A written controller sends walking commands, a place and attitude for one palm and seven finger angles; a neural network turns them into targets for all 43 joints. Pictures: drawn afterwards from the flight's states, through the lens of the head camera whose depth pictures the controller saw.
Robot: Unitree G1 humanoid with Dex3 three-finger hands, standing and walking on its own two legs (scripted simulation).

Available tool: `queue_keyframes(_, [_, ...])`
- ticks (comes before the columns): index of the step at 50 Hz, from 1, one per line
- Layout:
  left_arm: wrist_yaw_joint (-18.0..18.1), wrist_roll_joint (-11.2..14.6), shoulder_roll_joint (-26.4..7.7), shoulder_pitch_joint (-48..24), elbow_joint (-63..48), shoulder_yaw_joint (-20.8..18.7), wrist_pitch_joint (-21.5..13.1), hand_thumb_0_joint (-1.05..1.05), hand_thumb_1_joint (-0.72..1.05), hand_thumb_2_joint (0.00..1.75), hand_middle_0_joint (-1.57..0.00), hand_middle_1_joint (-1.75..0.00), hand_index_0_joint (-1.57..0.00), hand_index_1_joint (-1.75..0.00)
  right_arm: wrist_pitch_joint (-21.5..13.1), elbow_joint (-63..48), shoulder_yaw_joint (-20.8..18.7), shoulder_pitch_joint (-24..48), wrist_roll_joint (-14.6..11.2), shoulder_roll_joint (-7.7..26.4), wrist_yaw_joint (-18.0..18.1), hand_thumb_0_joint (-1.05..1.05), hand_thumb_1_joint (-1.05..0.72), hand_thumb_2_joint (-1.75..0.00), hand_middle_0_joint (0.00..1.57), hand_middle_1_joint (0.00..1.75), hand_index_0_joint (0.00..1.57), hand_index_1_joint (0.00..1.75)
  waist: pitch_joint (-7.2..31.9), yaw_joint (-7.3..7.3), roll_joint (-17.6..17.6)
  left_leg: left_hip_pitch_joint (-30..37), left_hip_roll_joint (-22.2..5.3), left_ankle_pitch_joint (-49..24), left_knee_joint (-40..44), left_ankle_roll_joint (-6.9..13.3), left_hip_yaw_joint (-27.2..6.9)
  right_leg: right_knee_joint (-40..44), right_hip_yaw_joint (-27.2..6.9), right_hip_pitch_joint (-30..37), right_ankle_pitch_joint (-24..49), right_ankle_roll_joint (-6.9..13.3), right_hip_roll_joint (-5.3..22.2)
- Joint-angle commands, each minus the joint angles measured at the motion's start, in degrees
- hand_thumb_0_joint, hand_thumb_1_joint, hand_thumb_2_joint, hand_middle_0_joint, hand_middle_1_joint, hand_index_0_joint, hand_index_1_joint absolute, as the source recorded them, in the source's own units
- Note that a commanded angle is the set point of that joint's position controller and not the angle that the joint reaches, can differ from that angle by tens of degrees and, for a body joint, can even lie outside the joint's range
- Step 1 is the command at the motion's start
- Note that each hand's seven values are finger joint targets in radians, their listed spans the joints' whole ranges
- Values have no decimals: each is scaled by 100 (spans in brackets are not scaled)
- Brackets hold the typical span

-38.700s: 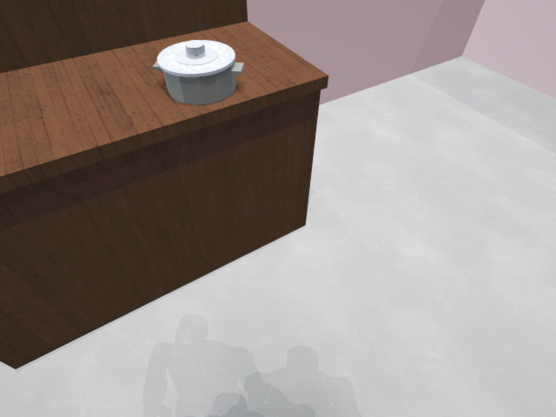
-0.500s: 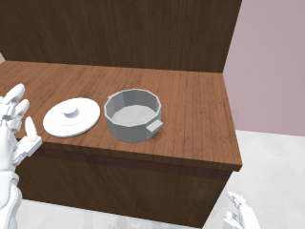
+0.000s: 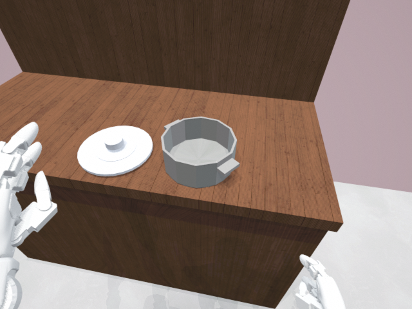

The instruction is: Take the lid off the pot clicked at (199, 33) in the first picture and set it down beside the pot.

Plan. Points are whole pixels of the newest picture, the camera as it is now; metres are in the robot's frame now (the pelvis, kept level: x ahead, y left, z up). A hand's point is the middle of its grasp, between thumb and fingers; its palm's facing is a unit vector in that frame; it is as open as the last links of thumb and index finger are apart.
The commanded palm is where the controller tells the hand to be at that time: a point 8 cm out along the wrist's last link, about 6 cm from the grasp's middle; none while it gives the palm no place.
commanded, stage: step back with the hand held close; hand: left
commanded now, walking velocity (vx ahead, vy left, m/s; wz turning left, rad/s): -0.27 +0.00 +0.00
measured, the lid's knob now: (114, 141) +0.51 +0.33 +0.02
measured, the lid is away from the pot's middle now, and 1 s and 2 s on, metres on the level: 0.24 0.24 0.24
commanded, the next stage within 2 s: stop stepping back and stand still in 1.24 s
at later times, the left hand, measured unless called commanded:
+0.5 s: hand (42, 218) +0.16 +0.25 +0.19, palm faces +0.31 -0.80 -0.52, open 7.4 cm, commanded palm +0.10 +0.30 +0.21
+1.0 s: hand (4, 253) +0.12 +0.27 +0.19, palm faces +0.32 -0.84 -0.44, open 7.4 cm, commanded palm +0.05 +0.31 +0.21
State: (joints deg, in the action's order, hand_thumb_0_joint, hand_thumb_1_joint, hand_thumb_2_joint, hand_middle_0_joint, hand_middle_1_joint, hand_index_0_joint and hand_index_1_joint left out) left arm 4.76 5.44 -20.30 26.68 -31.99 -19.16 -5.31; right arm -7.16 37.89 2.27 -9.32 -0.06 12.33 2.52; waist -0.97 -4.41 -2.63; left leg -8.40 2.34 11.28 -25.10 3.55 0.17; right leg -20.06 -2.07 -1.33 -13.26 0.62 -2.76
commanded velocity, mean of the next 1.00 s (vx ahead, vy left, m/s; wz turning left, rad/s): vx -0.30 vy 0.00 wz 0.04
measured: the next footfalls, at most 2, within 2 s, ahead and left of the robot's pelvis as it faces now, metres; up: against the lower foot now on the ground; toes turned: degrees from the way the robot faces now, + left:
right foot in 0.94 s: -0.17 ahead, -0.07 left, +0.00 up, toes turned -1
left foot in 1.38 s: -0.20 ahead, +0.19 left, +0.00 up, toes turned -3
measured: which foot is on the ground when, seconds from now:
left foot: down 0.00-1.00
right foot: down 0.00-0.70, up 0.72-0.92, down 0.94-1.00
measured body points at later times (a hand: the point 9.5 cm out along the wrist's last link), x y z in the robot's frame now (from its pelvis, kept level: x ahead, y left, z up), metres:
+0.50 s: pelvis -0.04 +0.02 -0.02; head -0.01 +0.03 +0.43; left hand +0.14 +0.29 +0.22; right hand +0.13 -0.23 -0.09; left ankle +0.03 +0.07 -0.74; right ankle -0.02 -0.12 -0.74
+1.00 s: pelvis -0.11 +0.05 -0.02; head -0.06 +0.06 +0.43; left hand +0.09 +0.31 +0.21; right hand +0.08 -0.19 -0.09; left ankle +0.03 +0.07 -0.74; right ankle -0.23 -0.07 -0.74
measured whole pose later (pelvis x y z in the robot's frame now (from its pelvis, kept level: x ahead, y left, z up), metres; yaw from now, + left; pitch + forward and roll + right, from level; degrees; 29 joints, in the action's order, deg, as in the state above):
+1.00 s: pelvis -0.11 +0.05 -0.02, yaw -6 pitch +5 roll -3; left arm 7.8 4.7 -24.9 29.7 -39.7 -25.7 -15.5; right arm -4.7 33.2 0.8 -6.8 0.2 11.4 2.5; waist -1.3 -3.2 -0.8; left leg -31.4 -0.1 1.5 -27.6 6.8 7.4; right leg -26.6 -2.0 -8.4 -24.0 0.1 -3.9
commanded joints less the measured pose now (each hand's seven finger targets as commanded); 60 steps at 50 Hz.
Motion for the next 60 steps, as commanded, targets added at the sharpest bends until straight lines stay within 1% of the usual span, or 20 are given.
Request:
queue_keyframes(1, [156, 43, -1620, -1184, -1430, -1306, -836, 0, 90, 90, -20, -30, -20, -30, -78, -1162, -222, 890, -20, 790, 109, 0, -90, -90, 20, 30, 20, 30, -101, 222, 4, -80, -456, 785, 350, -23, -489, 535, -369, -1301, 179, 129, 378])
queue_keyframes(2, [98, 34, -1233, -549, -935, -993, -779, 0, 90, 90, -20, -30, -20, -30, -14, -1111, -242, 840, -25, 743, 135, 0, -90, -90, 20, 30, 20, 30, -177, 308, 483, 35, -469, 586, 134, 6, -447, 627, -543, -1609, 259, 130, 494])
queue_keyframes(4, [4, -17, -965, -349, -878, -706, -753, 0, 90, 90, -20, -30, -20, -30, 88, -1230, -335, 659, -67, 788, 108, 0, -90, -90, 20, 30, 20, 30, 122, 381, 523, 219, -535, 213, -101, -15, -435, 527, -636, -1708, 458, 150, 658])
queue_keyframes(12, [71, -70, -1306, 341, -1703, -1036, -864, 0, 90, 90, -20, -30, -20, -30, 271, -1624, -469, 562, -62, 872, 140, 0, -90, -90, 20, 30, 20, 30, 879, 270, -369, -233, -986, -1218, 475, 53, -769, -818, -38, -1093, 670, -66, 242])
queue_keyframes(18, [190, -81, -1423, 710, -1984, -1379, -869, 0, 90, 90, -20, -30, -20, -30, 292, -1742, -564, 388, -41, 883, 128, 0, -90, -90, 20, 30, 20, 30, 799, 291, -564, -1155, -1331, -528, 735, 239, -995, -1519, -40, -776, -230, -127, 165])
queue_keyframes(26, [321, -35, -1337, 698, -1588, -1274, -911, 0, 90, 90, -20, -30, -20, -30, 388, -1580, -622, 119, -152, 792, 141, 0, -90, -90, 20, 30, 20, 30, 658, 570, 872, -1062, -648, 895, -707, -71, -594, -376, -1102, -1745, 555, 358, 1124])
queue_keyframes(31, [441, -109, -1403, 560, -1860, -1265, -1053, 0, 90, 90, -20, -30, -20, -30, 287, -1581, -580, 227, -129, 790, 224, 0, -90, -90, 20, 30, 20, 30, 377, 555, 209, -1259, -720, 1417, -347, -28, -810, -496, -786, -2125, -302, 296, 879])
queue_keyframes(35, [468, -268, -1532, 493, -2147, -1515, -1197, 0, 90, 90, -20, -30, -20, -30, 84, -1720, -584, 367, -83, 942, 297, 0, -90, -90, 20, 30, 20, 30, 528, 388, -1062, -2907, -1480, 3110, 1434, 315, -1714, -2109, 83, -374, -383, -140, -84])
queue_keyframes(37, [457, -331, -1411, 386, -2069, -1473, -1184, 0, 90, 90, -20, -30, -20, -30, 38, -1632, -584, 246, -3, 897, 271, 0, -90, -90, 20, 30, 20, 30, 430, 382, -1251, -3515, -1708, 3451, 1922, 383, -1844, -3119, 147, -57, -763, -172, -220])
queue_keyframes(43, [401, -114, -1232, 623, -1881, -1214, -1162, 0, 90, 90, -20, -30, -20, -30, -92, -1376, -580, 83, -8, 734, 92, 0, -90, -90, 20, 30, 20, 30, 684, 354, -283, -1280, -1464, 1435, 1354, 66, -1279, -1379, 235, -1170, -1560, 17, -144])
queue_keyframes(47, [371, -7, -1404, 94, -1736, -1122, -1304, 0, 90, 90, -20, -30, -20, -30, 44, -1089, -541, 109, 35, 704, 77, 0, -90, -90, 20, 30, 20, 30, 1250, 447, 217, 304, -1139, -1466, -247, -287, -589, 123, -601, -1735, 628, 311, 696])
queue_keyframes(49, [399, -2, -1697, -259, -1850, -1310, -1416, 0, 90, 90, -20, -30, -20, -30, 58, -1070, -535, 314, 38, 777, 128, 0, -90, -90, 20, 30, 20, 30, 1754, 460, 132, 1096, -1037, -2729, -387, -133, -251, -490, -263, -1958, 2142, -57, 637])
queue_keyframes(50, [410, 13, -1734, -190, -2031, -1334, -1426, 0, 90, 90, -20, -30, -20, -30, 90, -1040, -615, 179, -2, 767, 129, 0, -90, -90, 20, 30, 20, 30, 2340, 514, 113, 1856, -1020, -3791, -440, -30, -271, -946, -31, -1991, 2037, -208, 360])
queue_keyframes(51, [329, 29, -1516, 142, -1965, -1161, -1320, 0, 90, 90, -20, -30, -20, -30, 104, -1158, -687, 167, -73, 812, 76, 0, -90, -90, 20, 30, 20, 30, 2518, 504, 127, 2241, -1238, -4340, -315, 135, -537, -1370, 87, -2161, 560, -403, -3])
queue_keyframes(53, [257, 96, -1785, 699, -2145, -1465, -1164, 0, 90, 90, -20, -30, -20, -30, 142, -1396, -659, 344, 23, 780, -56, 0, -90, -90, 20, 30, 20, 30, 2473, 321, -473, 1637, -1697, -3038, 649, 120, -1054, -2009, 2, -2021, -2105, -215, -224])
queue_keyframes(55, [328, 230, -2080, 1001, -2346, -1851, -978, 0, 90, 90, -20, -30, -20, -30, 229, -1639, -605, 661, 97, 824, -67, 0, -90, -90, 20, 30, 20, 30, 1749, 206, -956, -792, -1743, 511, 1800, -163, -1121, -2166, 141, -762, -2232, 88, -297])
queue_keyframes(56, [347, 292, -2041, 1219, -2382, -1910, -929, 0, 90, 90, -20, -30, -20, -30, 314, -1672, -556, 739, 140, 733, -53, 0, -90, -90, 20, 30, 20, 30, 1472, 201, -1027, -1541, -1616, 1333, 1908, -353, -898, -1748, 246, -338, -1876, 195, -261])
queue_keyframes(58, [387, 290, -2069, 1362, -2387, -1913, -940, 0, 90, 90, -20, -30, -20, -30, 491, -1631, -554, 760, 91, 685, -56, 0, -90, -90, 20, 30, 20, 30, 1045, 282, -448, -1978, -869, 2112, 273, -756, -15, -252, 112, -777, -1392, 477, 264])
queue_keyframes(59, [410, 260, -2104, 1347, -2388, -1801, -1002, 0, 90, 90, -20, -30, -20, -30, 525, -1534, -577, 588, 10, 626, -21, 0, -90, -90, 20, 30, 20, 30, 825, 449, 822, -903, -277, 1764, -2050, -969, 314, 1020, -1023, -2722, -2189, 739, 1381])
queue_keyframes(60, [449, 265, -2151, 1105, -2490, -1846, -1034, 0, 90, 90, -20, -30, -20, -30, 514, -1404, -693, 440, -15, 614, -4, 0, -90, -90, 20, 30, 20, 30, 716, 445, 1731, -509, 88, 1987, -4340, -931, -267, 1874, -2622, -4348, -2754, 1279, 2770])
